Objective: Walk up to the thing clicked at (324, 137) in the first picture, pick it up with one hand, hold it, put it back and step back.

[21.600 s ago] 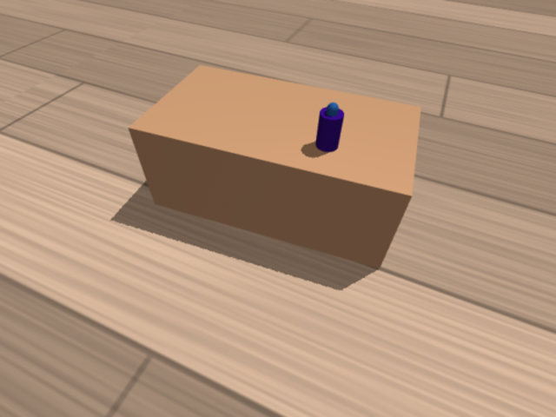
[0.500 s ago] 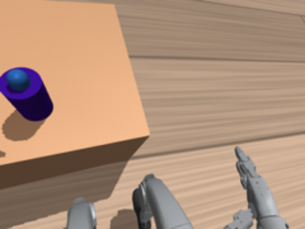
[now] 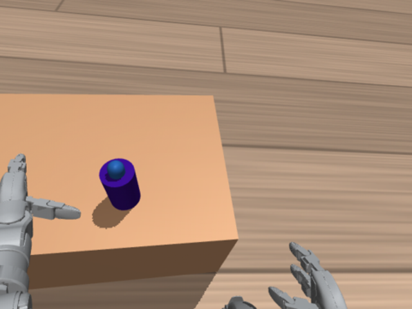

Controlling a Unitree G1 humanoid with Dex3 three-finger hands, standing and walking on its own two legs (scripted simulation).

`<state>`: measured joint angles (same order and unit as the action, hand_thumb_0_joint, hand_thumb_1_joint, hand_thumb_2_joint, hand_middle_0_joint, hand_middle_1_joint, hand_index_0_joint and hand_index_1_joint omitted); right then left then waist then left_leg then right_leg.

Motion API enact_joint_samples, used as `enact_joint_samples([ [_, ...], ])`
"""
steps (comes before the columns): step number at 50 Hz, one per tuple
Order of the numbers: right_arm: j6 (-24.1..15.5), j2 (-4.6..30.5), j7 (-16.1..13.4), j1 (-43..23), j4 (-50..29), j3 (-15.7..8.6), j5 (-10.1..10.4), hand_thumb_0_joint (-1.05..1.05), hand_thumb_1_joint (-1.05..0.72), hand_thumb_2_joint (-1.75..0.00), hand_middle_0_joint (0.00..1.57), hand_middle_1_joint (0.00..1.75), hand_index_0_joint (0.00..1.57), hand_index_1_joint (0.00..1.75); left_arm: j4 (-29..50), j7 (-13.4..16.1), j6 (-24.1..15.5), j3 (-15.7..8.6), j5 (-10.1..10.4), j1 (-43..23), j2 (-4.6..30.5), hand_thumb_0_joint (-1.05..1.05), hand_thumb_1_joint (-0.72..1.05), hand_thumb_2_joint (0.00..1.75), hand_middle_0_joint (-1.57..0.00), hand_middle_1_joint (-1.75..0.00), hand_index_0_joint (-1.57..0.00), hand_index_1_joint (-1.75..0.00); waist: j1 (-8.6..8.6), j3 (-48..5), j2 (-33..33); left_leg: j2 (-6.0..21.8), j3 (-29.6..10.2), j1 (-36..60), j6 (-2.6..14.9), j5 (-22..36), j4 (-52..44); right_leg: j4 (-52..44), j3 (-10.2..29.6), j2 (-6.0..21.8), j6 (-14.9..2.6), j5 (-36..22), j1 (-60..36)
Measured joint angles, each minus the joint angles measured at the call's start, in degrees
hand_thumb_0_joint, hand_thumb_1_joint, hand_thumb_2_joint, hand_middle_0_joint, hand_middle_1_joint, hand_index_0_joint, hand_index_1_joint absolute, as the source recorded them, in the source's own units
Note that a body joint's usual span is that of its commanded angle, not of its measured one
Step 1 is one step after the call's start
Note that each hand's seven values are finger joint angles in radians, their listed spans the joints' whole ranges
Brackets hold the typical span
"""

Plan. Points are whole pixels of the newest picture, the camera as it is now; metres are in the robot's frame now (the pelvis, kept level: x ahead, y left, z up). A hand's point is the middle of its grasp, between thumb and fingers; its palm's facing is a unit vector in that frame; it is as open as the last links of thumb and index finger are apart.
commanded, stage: home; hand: left
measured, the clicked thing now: (120, 182) +0.49 +0.19 -0.17
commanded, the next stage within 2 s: none
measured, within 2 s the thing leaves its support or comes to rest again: neither
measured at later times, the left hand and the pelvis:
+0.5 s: hand out of the picture +0.17 +0.17 -0.05, palm faces +0.15 -0.96 -0.24, open 17.4 cm; pelvis +0.01 -0.02 +0.02, yaw +2 degrees
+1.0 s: hand out of the picture +0.13 +0.18 -0.07, palm faces +0.00 -0.94 -0.35, open 17.3 cm; pelvis +0.00 -0.02 +0.03, yaw +2 degrees
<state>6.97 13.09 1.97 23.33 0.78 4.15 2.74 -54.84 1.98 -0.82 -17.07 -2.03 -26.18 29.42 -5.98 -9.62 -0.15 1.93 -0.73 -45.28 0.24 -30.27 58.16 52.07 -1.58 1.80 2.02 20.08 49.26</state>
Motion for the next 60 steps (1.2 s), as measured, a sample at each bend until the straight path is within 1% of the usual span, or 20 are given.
enact_joint_samples([
  [3, 0.1, 0.4, -1.2, 0.3, 2.4, -1.3, 0.5, 0.00, -0.55, -0.71, 0.17, 0.25, 0.17, 0.25, 8.3, 0.5, 1.3, 2.5, 1.1, 7.4, -4.7, -0.01, -0.55, 0.05, -0.05, -0.05, -0.05, -0.05, 1.28, 0.6, -0.3, -0.1, 0.2, 3.1, -0.07, 0.3, -1.9, -1.3, 0.1, 0.1, 0.03, 0.0, -2.9],
  [6, 0.1, 0.4, -2.6, 0.3, 3.9, -2.1, 0.7, 0.00, -0.67, -0.77, 0.18, 0.27, 0.18, 0.27, 16.0, 1.5, 1.9, 4.9, 2.0, 14.4, -8.5, -0.01, -0.56, 0.04, -0.05, -0.05, -0.05, -0.05, 2.28, 1.6, -0.7, -0.3, 0.3, 6.0, -0.21, 0.7, -3.5, -2.1, 0.2, 0.3, -0.01, 0.2, -5.4],
  [11, -0.5, -0.5, -4.4, 0.0, 5.5, -2.6, 0.6, 0.01, -0.80, -0.85, 0.19, 0.29, 0.19, 0.29, 27.0, 3.1, 2.7, 8.5, 3.2, 25.0, -12.6, -0.01, -0.57, 0.03, -0.05, -0.04, -0.05, -0.05, 3.76, 2.8, -1.1, -0.5, 0.2, 9.9, -0.51, 1.1, -5.5, -2.8, 0.1, 0.5, -0.27, 0.5, -8.8],
  [17, -1.2, -1.4, -5.5, 0.1, 6.7, -3.1, 0.5, 0.01, -0.87, -0.88, 0.20, 0.30, 0.20, 0.30, 37.4, 3.7, 3.5, 13.1, 4.0, 37.5, -15.8, -0.01, -0.58, 0.03, -0.05, -0.04, -0.05, -0.05, 5.33, 2.6, -0.4, -0.8, 0.2, 13.2, -0.76, 1.3, -7.1, -3.1, 0.0, 0.8, -0.50, 1.2, -11.6],
  [19, -2.5, -1.2, -6.1, -1.7, 10.7, -2.6, 0.7, 0.01, -0.87, -0.89, 0.20, 0.30, 0.20, 0.30, 40.3, 4.1, 4.1, 14.2, 4.0, 41.8, -16.7, -0.01, -0.57, 0.03, -0.05, -0.05, -0.05, -0.05, 5.24, 3.0, 0.0, -0.6, 0.0, 14.3, -0.88, 1.2, -7.3, -3.4, -0.2, 0.6, -0.62, 1.2, -12.8],
  [22, -3.0, -1.1, -7.3, -4.1, 17.0, -2.4, 0.8, 0.01, -0.88, -0.89, 0.20, 0.30, 0.20, 0.30, 44.7, 4.7, 5.8, 16.5, 4.1, 47.5, -17.5, -0.01, -0.56, 0.04, -0.06, -0.05, -0.06, -0.05, 5.37, 3.5, 0.5, -0.4, -0.5, 15.1, -1.03, 1.2, -7.3, -3.7, -0.8, 0.5, -0.78, 1.2, -13.9],
  [25, -3.8, -1.1, -8.5, -5.5, 21.5, -2.6, 0.5, 0.01, -0.88, -0.89, 0.20, 0.30, 0.20, 0.30, 47.0, 5.2, 6.8, 18.0, 4.0, 50.9, -18.0, -0.01, -0.54, 0.06, -0.06, -0.06, -0.06, -0.06, 5.67, 4.3, 0.7, -0.4, -1.0, 15.3, -1.16, 1.3, -7.1, -3.5, -1.2, 0.5, -0.93, 1.2, -14.4],
  [29, -5.6, -1.4, -9.9, -6.6, 25.1, -2.6, -0.2, 0.01, -0.88, -0.89, 0.20, 0.30, 0.20, 0.30, 48.5, 5.9, 8.1, 18.4, 3.6, 52.2, -18.0, -0.01, -0.52, 0.07, -0.07, -0.06, -0.07, -0.06, 5.81, 5.4, 0.9, -0.3, -1.5, 15.2, -1.39, 1.6, -6.7, -3.3, -1.6, 0.5, -1.17, 1.1, -14.4],
  [35, -8.7, -1.7, -11.0, -7.5, 28.0, -2.6, -1.0, 0.01, -0.88, -0.89, 0.20, 0.30, 0.20, 0.30, 48.8, 7.0, 9.5, 17.9, 2.9, 50.4, -17.7, -0.01, -0.51, 0.08, -0.07, -0.06, -0.07, -0.07, 5.43, 5.8, 1.1, -0.2, -1.7, 15.5, -1.67, 2.1, -6.8, -3.6, -1.9, 0.3, -1.45, 0.5, -14.9],
  [40, -10.7, -1.7, -11.0, -7.8, 28.9, -2.6, -1.2, 0.01, -0.87, -0.89, 0.20, 0.30, 0.20, 0.30, 48.7, 7.1, 10.4, 18.0, 2.6, 49.9, -18.2, -0.01, -0.51, 0.07, -0.07, -0.06, -0.07, -0.07, 5.01, 5.3, 1.3, 0.0, -1.6, 16.1, -1.69, 2.5, -7.3, -4.2, -1.8, 0.1, -1.50, 0.0, -15.5],
  [44, -11.9, -1.6, -10.9, -8.0, 29.2, -2.6, -1.2, 0.01, -0.88, -0.89, 0.20, 0.30, 0.20, 0.30, 49.0, 7.0, 11.1, 18.1, 2.5, 50.3, -18.5, -0.01, -0.52, 0.07, -0.07, -0.06, -0.06, -0.06, 5.02, 5.2, 1.1, 0.0, -1.6, 16.5, -1.67, 2.7, -7.6, -4.6, -1.8, 0.1, -1.48, -0.3, -15.9],
  [45, -12.1, -1.4, -10.3, -8.5, 30.2, -2.9, -2.9, 0.01, -0.88, -0.89, 0.20, 0.30, 0.20, 0.30, 46.8, 6.2, 9.6, 18.2, 1.4, 49.5, -18.2, -0.01, -0.52, 0.07, -0.07, -0.06, -0.06, -0.06, 5.14, 6.0, 1.0, -0.1, -1.5, 17.3, -1.65, 2.9, -8.0, -4.8, -1.7, 0.2, -1.54, -0.4, -16.7],
  [46, -11.6, -0.9, -9.1, -9.4, 32.1, -3.0, -4.6, 0.01, -0.88, -0.89, 0.20, 0.30, 0.20, 0.30, 43.0, 5.0, 7.9, 18.3, 0.0, 48.0, -17.5, -0.01, -0.52, 0.07, -0.07, -0.06, -0.06, -0.06, 5.32, 6.8, 0.9, -0.3, -1.3, 18.6, -1.60, 3.1, -8.5, -5.0, -1.6, 0.4, -1.62, -0.4, -17.8],
  [47, -10.7, -0.2, -7.8, -10.2, 34.1, -3.0, -5.7, 0.01, -0.88, -0.89, 0.20, 0.30, 0.20, 0.30, 38.7, 3.7, 6.5, 18.5, -0.9, 46.6, -16.7, -0.01, -0.51, 0.07, -0.07, -0.06, -0.06, -0.06, 5.48, 7.2, 1.0, -0.5, -1.2, 19.7, -1.50, 3.3, -9.2, -5.4, -1.5, 0.5, -1.68, -0.5, -18.7],
  [48, -9.6, 0.6, -6.7, -10.8, 36.0, -3.2, -6.2, 0.01, -0.88, -0.89, 0.20, 0.30, 0.20, 0.30, 34.6, 2.6, 5.5, 18.7, -1.5, 45.4, -15.8, -0.01, -0.51, 0.07, -0.07, -0.06, -0.06, -0.06, 5.64, 7.4, 1.2, -0.6, -1.2, 20.8, -1.40, 3.5, -9.8, -5.8, -1.4, 0.7, -1.70, -0.5, -19.7],
  [50, -8.0, 1.8, -5.0, -11.2, 39.3, -3.9, -6.3, 0.01, -0.88, -0.89, 0.20, 0.30, 0.20, 0.30, 27.7, 1.0, 4.0, 18.8, -1.9, 44.1, -14.4, -0.01, -0.51, 0.07, -0.07, -0.06, -0.07, -0.06, 5.95, 7.6, 1.5, -0.9, -1.0, 23.0, -1.30, 4.0, -11.4, -6.7, -1.3, 0.9, -1.66, -0.6, -21.7],
  [52, -7.1, 2.8, -4.0, -10.7, 41.7, -4.7, -6.0, 0.01, -0.89, -0.89, 0.20, 0.30, 0.20, 0.30, 22.4, 0.1, 3.0, 18.3, -1.9, 43.7, -13.3, -0.01, -0.50, 0.08, -0.07, -0.06, -0.07, -0.07, 6.15, 7.6, 1.9, -1.1, -0.9, 25.1, -1.28, 4.5, -13.1, -8.0, -1.2, 1.1, -1.45, -0.8, -23.6],
  [56, -6.4, 4.6, -3.0, -9.4, 45.7, -5.9, -5.8, 0.01, -0.89, -0.90, 0.20, 0.30, 0.20, 0.30, 14.2, -0.3, 1.6, 17.5, -1.6, 43.9, -11.5, -0.01, -0.50, 0.07, -0.07, -0.06, -0.07, -0.07, 6.09, 8.0, 2.5, -1.4, -0.8, 29.2, -1.25, 6.1, -17.5, -11.5, -1.2, 1.4, -1.21, -1.9, -27.5],
  [60, -5.9, 5.6, -2.8, -8.4, 49.4, -6.4, -5.5, 0.01, -0.90, -0.90, 0.20, 0.30, 0.20, 0.30, 8.2, -0.1, 1.0, 17.0, -1.0, 43.6, -10.3, -0.01, -0.51, 0.07, -0.07, -0.07, -0.07, -0.07, 6.06, 9.1, 2.8, -1.6, -0.8, 32.8, -1.16, 8.3, -22.2, -15.8, -1.4, 1.5, -1.09, -3.7, -31.0],
])
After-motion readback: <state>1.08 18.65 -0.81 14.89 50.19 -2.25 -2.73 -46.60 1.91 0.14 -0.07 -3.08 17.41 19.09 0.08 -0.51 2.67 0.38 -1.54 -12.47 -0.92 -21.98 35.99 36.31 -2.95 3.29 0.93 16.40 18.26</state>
